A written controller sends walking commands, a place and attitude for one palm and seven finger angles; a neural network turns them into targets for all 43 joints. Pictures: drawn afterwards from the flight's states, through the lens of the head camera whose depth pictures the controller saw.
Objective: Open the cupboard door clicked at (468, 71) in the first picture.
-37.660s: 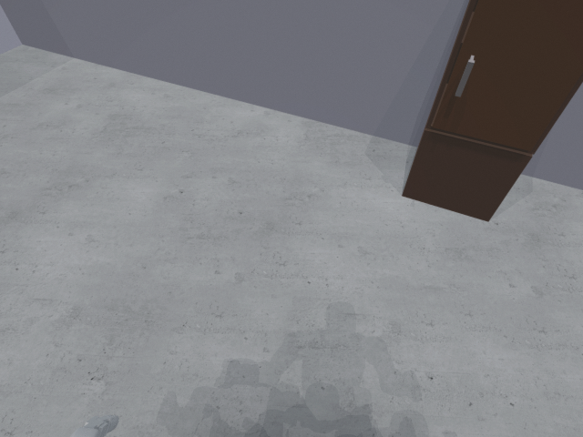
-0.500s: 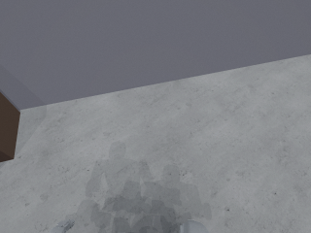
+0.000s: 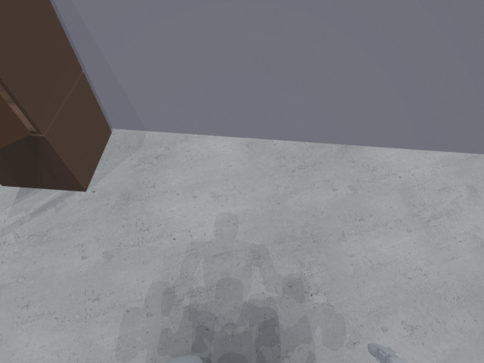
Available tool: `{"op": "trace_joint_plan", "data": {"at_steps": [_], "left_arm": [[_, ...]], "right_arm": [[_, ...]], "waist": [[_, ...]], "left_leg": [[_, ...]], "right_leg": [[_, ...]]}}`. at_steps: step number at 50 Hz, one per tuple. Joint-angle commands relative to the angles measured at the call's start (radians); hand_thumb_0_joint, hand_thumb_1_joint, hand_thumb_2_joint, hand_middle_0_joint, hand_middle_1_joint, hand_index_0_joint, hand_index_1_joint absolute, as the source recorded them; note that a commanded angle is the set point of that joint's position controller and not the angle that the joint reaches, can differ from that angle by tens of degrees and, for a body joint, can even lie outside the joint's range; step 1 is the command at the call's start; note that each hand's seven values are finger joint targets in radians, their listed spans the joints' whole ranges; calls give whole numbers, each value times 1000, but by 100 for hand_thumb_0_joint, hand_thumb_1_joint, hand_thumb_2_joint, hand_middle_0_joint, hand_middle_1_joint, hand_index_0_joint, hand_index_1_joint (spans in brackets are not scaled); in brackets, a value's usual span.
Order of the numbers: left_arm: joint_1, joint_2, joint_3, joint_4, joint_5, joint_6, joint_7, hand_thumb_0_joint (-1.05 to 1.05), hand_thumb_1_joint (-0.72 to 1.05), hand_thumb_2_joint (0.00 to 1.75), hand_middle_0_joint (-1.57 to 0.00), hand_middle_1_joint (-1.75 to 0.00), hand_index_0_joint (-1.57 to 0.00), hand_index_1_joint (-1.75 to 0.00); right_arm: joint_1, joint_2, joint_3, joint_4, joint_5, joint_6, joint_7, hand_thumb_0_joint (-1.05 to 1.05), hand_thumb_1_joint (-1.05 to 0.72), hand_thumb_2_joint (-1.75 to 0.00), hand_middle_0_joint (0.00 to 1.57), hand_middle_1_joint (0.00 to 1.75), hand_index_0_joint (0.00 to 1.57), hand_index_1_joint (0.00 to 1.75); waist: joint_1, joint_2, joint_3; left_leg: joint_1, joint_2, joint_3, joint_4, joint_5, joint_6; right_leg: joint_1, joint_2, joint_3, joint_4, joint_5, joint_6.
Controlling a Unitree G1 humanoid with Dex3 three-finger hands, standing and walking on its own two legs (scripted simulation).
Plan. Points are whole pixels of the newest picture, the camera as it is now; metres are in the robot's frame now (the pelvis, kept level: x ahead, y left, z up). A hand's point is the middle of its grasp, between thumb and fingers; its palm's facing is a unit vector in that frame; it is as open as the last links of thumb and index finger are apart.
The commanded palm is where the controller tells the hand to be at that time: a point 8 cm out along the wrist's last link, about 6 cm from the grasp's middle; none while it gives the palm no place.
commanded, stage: turn to face it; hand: left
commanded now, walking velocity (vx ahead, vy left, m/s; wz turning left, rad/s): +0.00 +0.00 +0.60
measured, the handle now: out of the picture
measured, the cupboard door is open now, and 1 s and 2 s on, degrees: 46 46 46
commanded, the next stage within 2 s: take the last steps up to it in 1.30 s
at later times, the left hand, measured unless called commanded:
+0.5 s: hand out of the picture +0.06 +0.17 -0.14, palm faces +0.27 -0.92 -0.29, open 7.3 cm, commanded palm none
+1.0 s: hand out of the picture -0.05 +0.20 -0.16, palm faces +0.58 -0.77 -0.26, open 7.4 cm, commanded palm none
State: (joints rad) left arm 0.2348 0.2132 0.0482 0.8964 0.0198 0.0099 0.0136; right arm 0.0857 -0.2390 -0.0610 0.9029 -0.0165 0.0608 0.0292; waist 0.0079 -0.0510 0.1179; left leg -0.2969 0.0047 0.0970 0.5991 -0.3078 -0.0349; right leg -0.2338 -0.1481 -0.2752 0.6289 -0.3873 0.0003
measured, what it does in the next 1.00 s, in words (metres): steps on the spot, turning left: left foot, then right foot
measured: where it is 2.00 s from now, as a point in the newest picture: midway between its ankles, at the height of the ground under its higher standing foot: outside the picture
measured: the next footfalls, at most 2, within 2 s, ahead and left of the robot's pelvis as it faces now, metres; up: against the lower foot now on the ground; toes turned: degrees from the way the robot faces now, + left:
left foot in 0.02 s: +0.04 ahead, +0.12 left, +0.00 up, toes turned +5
right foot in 0.36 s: +0.08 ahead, -0.15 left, +0.00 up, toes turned +10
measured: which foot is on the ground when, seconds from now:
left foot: up 0.00-0.00, down 0.02-0.36, up 0.38-0.74, down 0.76-1.00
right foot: down 0.00-0.00, up 0.02-0.34, down 0.36-0.76, up 0.78-1.00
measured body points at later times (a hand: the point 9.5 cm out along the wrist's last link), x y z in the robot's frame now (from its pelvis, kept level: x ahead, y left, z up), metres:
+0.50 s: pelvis +0.01 -0.05 +0.01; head +0.07 -0.06 +0.45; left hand +0.04 +0.21 -0.11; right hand +0.15 -0.29 -0.15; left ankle -0.05 +0.07 -0.64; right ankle +0.04 -0.16 -0.73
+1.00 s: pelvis +0.01 -0.03 +0.01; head +0.04 +0.01 +0.46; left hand -0.08 +0.24 -0.14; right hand +0.23 -0.19 -0.12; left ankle -0.04 +0.05 -0.73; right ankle +0.09 -0.18 -0.65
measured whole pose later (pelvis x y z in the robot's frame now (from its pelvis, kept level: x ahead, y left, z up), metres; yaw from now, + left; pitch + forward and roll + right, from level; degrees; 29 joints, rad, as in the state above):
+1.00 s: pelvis +0.01 -0.03 +0.01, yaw +34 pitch +1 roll -1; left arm 0.16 0.27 0.07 0.91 0.01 0.05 0.01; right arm 0.15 -0.21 -0.03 0.91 -0.03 0.03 -0.01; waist 0.01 -0.03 0.09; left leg -0.27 -0.03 -0.03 0.48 -0.23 0.04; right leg -0.50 -0.08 -0.01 1.05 -0.41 0.08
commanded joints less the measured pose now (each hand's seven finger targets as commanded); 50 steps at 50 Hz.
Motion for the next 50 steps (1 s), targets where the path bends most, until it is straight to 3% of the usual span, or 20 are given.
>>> {"op": "trace_joint_plan", "data": {"at_steps": [1,4,7,13,16,17,18,19,20,22,25,31,35,36,37,38,39,42,44,50], "left_arm": [[-95,130,34,-149,-1,7,6,0,90,90,-20,-30,-20,-30],[-129,132,42,-111,-2,17,6,0,90,90,-20,-30,-20,-30],[-74,122,41,-84,-2,20,-3,0,90,90,-20,-30,-20,-30],[-86,109,34,-106,-8,16,-4,0,90,90,-20,-30,-20,-30],[11,124,41,-88,-11,1,0,0,90,90,-20,-30,-20,-30],[58,178,54,-83,-2,-10,6,0,90,90,-20,-30,-20,-30],[84,270,73,-80,14,-19,16,0,90,90,-20,-30,-20,-30],[67,289,62,-91,9,-13,18,0,90,90,-20,-30,-20,-30],[32,233,55,-92,4,-20,23,0,90,90,-20,-30,-20,-30],[-68,169,37,-116,0,-14,22,0,90,90,-20,-30,-20,-30],[-41,153,31,-113,1,-24,23,0,90,90,-20,-30,-20,-30],[51,202,51,-65,8,-22,21,0,90,90,-20,-30,-20,-30],[40,221,65,-52,4,-15,13,0,90,90,-20,-30,-20,-30],[14,216,67,-55,-3,-12,9,0,90,90,-20,-30,-20,-30],[12,170,60,-77,-8,-5,4,0,90,90,-20,-30,-20,-30],[-53,105,33,-128,-11,2,0,0,90,90,-20,-30,-20,-30],[-116,133,33,-145,1,16,7,0,90,90,-20,-30,-20,-30],[-105,121,39,-83,-2,19,3,0,90,90,-20,-30,-20,-30],[-61,117,40,-58,-1,23,-2,0,90,90,-20,-30,-20,-30],[-85,103,31,-67,-4,24,-2,0,90,90,-20,-30,-20,-30]], "right_arm": [[235,-293,-70,-26,-9,-27,-18,0,-90,-90,20,30,20,30],[120,-218,-48,-58,-11,-38,-47,0,-90,-90,20,30,20,30],[78,-197,-39,-70,-8,-48,-47,0,-90,-90,20,30,20,30],[68,-212,-54,-67,-13,-36,-38,0,-90,-90,20,30,20,30],[16,-204,-59,-81,-3,-28,-36,0,-90,-90,20,30,20,30],[15,-168,-56,-93,5,-28,-30,0,-90,-90,20,30,20,30],[21,-95,-45,-114,11,-30,-24,0,-90,-90,20,30,20,30],[5,-114,-47,-127,1,-28,-20,0,-90,-90,20,30,20,30],[0,-123,-52,-104,-3,-18,-21,0,-90,-90,20,30,20,30],[42,-107,-51,-63,-1,-4,-7,0,-90,-90,20,30,20,30],[32,-78,-38,-50,1,3,2,0,-90,-90,20,30,20,30],[-48,-50,-18,-66,7,-9,5,0,-90,-90,20,30,20,30],[12,-67,-17,-60,6,-25,-2,0,-90,-90,20,30,20,30],[74,-94,-25,-49,3,-30,-2,0,-90,-90,20,30,20,30],[133,-185,-47,-43,-5,-37,-5,0,-90,-90,20,30,20,30],[215,-291,-73,-33,-10,-34,-14,0,-90,-90,20,30,20,30],[252,-285,-68,-10,-9,-31,-27,0,-90,-90,20,30,20,30],[128,-201,-41,-45,-10,-44,-51,0,-90,-90,20,30,20,30],[99,-183,-31,-52,-8,-52,-51,0,-90,-90,20,30,20,30],[127,-182,-31,-32,-9,-50,-47,0,-90,-90,20,30,20,30]], "waist": [[-122,288,-226],[-67,250,-157],[-25,185,-182],[-27,221,-182],[26,196,-194],[50,73,-207],[63,-230,-208],[61,-215,-174],[38,-246,-159],[-20,-168,-128],[-12,-158,-130],[39,-138,-147],[8,-119,-173],[-35,-78,-195],[-66,155,-239],[-115,390,-229],[-122,253,-222],[-54,204,-188],[-22,163,-179],[-29,169,-178]], "left_leg": [[319,453,-524,-217,645,301],[175,312,-425,-238,505,246],[184,234,-322,-217,547,201],[96,195,-370,-197,431,187],[-29,144,-383,-114,342,139],[-148,76,-340,-18,185,85],[-327,-76,-151,222,-172,-1],[-313,-58,-155,464,-336,-1],[-315,-21,-191,597,-293,0],[-299,15,-156,675,-148,-20],[-271,16,-98,562,-102,-40],[-192,8,-15,246,-159,-33],[2,-11,21,-17,-36,-5],[127,3,2,-143,84,11],[299,178,-232,-206,293,84],[339,419,-538,-239,675,245],[306,434,-529,-221,650,292],[198,289,-384,-229,565,225],[180,241,-323,-241,555,199],[178,218,-343,-246,490,207]], "right_leg": [[-371,22,194,467,-314,68],[-377,23,290,542,-134,76],[-316,47,274,463,-54,84],[-147,116,238,165,-53,76],[76,142,215,-111,115,68],[222,51,303,-257,155,47],[305,-242,599,-350,233,-58],[165,-364,629,-355,314,-152],[107,-313,621,-341,352,-160],[75,-199,395,-300,409,-122],[125,-158,271,-284,526,-96],[223,-213,218,-227,669,-121],[151,-218,164,-112,630,-74],[70,-202,125,-17,556,-32],[-131,-107,75,185,263,34],[-358,17,112,395,-307,86],[-391,18,230,492,-287,71],[-365,24,289,557,-87,76],[-334,37,281,535,-18,82],[-268,78,265,348,-23,85]]}}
